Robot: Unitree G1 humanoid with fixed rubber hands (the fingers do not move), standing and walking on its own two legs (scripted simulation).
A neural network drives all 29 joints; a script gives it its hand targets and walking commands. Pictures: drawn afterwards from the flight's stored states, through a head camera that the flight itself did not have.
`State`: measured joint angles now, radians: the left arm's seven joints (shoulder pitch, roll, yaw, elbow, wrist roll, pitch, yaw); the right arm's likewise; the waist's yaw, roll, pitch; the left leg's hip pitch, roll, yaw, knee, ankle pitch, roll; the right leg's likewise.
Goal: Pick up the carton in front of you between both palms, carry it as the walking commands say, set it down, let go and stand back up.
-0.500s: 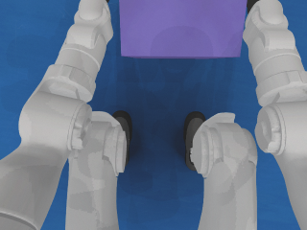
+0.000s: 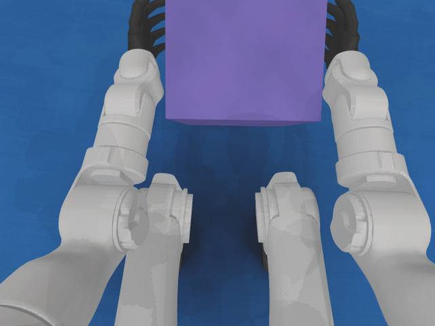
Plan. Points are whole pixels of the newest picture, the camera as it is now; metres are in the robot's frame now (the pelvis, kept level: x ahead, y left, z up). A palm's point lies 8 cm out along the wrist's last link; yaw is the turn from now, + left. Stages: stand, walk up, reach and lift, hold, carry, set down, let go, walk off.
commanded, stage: reach and lift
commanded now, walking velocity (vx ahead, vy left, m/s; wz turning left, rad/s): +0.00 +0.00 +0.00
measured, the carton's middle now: (238, 67) +0.52 -0.04 -0.17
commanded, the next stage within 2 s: none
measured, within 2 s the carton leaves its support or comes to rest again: neither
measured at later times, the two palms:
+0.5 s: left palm (75, 17) +0.48 +0.12 +0.08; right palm (421, 25) +0.47 -0.18 +0.08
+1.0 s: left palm out of the picture +0.44 +0.13 +0.24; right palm out of the picture +0.43 -0.17 +0.24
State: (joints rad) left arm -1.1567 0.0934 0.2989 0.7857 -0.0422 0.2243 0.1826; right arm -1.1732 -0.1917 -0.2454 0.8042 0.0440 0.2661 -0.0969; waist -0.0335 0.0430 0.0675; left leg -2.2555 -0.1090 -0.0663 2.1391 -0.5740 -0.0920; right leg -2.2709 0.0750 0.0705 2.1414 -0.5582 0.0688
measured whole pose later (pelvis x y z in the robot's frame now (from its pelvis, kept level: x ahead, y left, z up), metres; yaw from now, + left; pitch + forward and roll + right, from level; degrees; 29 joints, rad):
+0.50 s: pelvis +0.00 +0.00 +0.13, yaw -1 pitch +41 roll +1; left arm -0.95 -0.05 0.47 0.67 0.19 0.34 0.09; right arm -0.96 -0.02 -0.43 0.69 -0.21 0.37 -0.02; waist -0.02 0.03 -0.19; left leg -1.91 -0.12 -0.09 1.69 -0.50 -0.07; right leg -1.93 0.10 0.10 1.69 -0.48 0.07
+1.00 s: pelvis +0.06 +0.00 +0.27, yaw -2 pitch +28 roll +0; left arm -0.57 -0.11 0.37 0.63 0.17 0.30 0.08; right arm -0.57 0.07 -0.36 0.63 -0.19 0.33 -0.03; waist -0.01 0.02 -0.23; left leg -1.23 -0.10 -0.12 1.22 -0.47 -0.04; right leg -1.25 0.08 0.12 1.21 -0.45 0.04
